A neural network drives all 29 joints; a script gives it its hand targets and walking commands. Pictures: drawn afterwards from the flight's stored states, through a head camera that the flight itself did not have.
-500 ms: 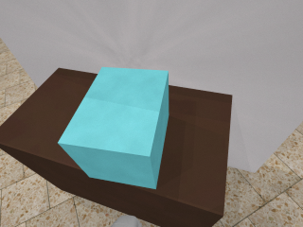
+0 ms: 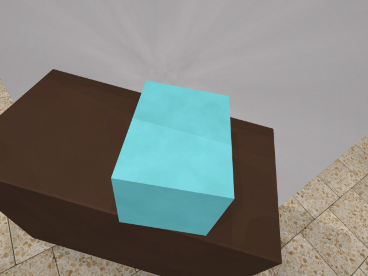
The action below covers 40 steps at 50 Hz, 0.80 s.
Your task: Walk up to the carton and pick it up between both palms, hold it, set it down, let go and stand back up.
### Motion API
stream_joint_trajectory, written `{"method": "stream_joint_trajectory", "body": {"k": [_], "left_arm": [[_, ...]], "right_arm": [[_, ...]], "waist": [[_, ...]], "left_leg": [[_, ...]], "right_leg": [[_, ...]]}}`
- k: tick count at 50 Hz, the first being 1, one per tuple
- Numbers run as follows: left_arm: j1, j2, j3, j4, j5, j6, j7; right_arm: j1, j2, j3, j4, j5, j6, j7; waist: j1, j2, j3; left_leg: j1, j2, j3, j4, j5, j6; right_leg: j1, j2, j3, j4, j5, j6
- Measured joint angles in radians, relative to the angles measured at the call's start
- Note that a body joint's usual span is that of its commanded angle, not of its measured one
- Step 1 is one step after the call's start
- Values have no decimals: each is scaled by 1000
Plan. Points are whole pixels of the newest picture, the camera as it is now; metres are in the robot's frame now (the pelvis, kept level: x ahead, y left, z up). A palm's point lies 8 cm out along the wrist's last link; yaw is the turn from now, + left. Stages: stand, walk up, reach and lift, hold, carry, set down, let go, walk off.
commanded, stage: walk up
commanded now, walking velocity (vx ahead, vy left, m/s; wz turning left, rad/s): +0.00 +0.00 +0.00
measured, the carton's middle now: (175, 157) +0.39 +0.02 -0.01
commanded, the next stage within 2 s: stand in 1.24 s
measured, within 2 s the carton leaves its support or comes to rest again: neither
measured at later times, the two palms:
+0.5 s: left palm out of the picture +0.04 +0.23 -0.16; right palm out of the picture +0.02 -0.20 -0.15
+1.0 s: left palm out of the picture -0.01 +0.30 -0.17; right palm out of the picture -0.01 -0.16 -0.15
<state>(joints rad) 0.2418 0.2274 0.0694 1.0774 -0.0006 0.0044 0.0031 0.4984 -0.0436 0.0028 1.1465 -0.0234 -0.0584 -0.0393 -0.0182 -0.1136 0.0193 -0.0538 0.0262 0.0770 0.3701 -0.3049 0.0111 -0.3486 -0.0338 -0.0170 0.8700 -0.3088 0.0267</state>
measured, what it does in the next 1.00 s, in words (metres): steps on the spot: right foot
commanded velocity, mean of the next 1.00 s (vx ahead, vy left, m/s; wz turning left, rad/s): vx -0.04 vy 0.01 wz -0.06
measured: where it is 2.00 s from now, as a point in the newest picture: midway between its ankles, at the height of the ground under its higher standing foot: outside the picture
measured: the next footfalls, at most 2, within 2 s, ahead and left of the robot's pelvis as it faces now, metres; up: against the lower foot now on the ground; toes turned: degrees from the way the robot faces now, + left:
right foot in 0.10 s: +0.04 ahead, -0.11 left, +0.00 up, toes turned -5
right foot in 1.16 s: -0.04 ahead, -0.06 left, +0.00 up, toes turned -4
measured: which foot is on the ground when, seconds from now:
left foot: down 0.00-1.00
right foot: up 0.00-0.08, down 0.10-0.92, up 0.94-1.00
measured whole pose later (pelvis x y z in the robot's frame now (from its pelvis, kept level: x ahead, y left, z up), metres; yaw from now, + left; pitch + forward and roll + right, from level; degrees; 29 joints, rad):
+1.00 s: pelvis -0.03 +0.06 -0.02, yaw -3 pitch -3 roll +0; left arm 0.23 0.21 0.04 1.10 0.02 0.07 0.04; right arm 0.26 -0.11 -0.03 1.01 -0.02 0.02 -0.04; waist 0.00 -0.06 0.05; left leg -0.22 -0.01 0.05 0.61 -0.35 0.04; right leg -0.32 -0.04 0.05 0.76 -0.45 0.03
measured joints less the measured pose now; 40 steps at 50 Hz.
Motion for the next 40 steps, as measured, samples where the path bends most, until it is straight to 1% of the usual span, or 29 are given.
{"method": "stream_joint_trajectory", "body": {"k": [1,3,5,8,10,13,23,27,33,36,37,39,40], "left_arm": [[-16,-6,-8,-2,-4,0,5],[-46,-20,-26,-4,-7,5,12],[-68,-36,-45,-7,-8,7,17],[-100,-81,-62,5,1,0,29],[-100,-90,-66,15,1,-4,33],[-93,-96,-66,39,-2,-1,39],[-40,-92,-63,80,-1,-4,49],[-4,-94,-68,97,4,-7,46],[2,-84,-51,70,6,-8,46],[2,-78,-41,49,13,5,49],[-2,-79,-36,39,23,7,54],[1,-79,-33,20,41,6,65],[8,-78,-30,16,45,7,70]], "right_arm": [[-6,5,4,0,-5,-4,-4],[-19,9,11,-7,-11,-3,-8],[-22,7,15,-13,-7,5,-9],[-43,-23,18,-14,12,14,-2],[-54,-32,22,-14,22,16,-3],[-82,-41,18,-9,23,17,-1],[-202,-73,7,-8,20,29,-11],[-218,-82,6,-6,19,32,-11],[-262,-108,-24,-46,15,55,-33],[-275,-131,-42,-66,10,79,-36],[-277,-144,-50,-74,1,94,-32],[-278,-171,-63,-85,-20,126,-17],[-281,-181,-68,-93,-23,136,-11]], "waist": [[-2,2,22],[-17,13,60],[-27,27,80],[-46,132,96],[-44,154,77],[-36,156,43],[17,123,1],[25,112,14],[46,107,98],[47,119,120],[49,130,123],[64,149,121],[74,154,120]], "left_leg": [[-4,-5,8,7,-5,4],[-21,-14,20,39,-23,11],[-45,-27,31,86,-51,14],[-73,11,5,142,-83,9],[-62,8,4,122,-84,12],[-27,-4,2,87,-75,15],[53,-23,5,30,-64,19],[63,-30,7,18,-57,22],[-55,-20,25,190,-116,26],[-123,-8,27,295,-153,27],[-169,-6,19,367,-147,19],[-261,-18,-12,543,-215,-1],[-292,-21,-25,607,-226,-9]], "right_leg": [[17,0,-1,-58,-14,0],[59,5,-12,-195,-30,-3],[114,5,-29,-365,57,-15],[144,39,-63,-423,68,-28],[144,37,-65,-420,57,-29],[167,26,-66,-423,44,-24],[221,10,-61,-424,24,-15],[222,3,-58,-416,21,-12],[111,3,-42,-276,-10,-18],[61,8,-41,-215,-32,-19],[45,6,-47,-199,-34,-20],[27,-3,-52,-190,-29,-19],[28,-7,-47,-196,-21,-16]]}}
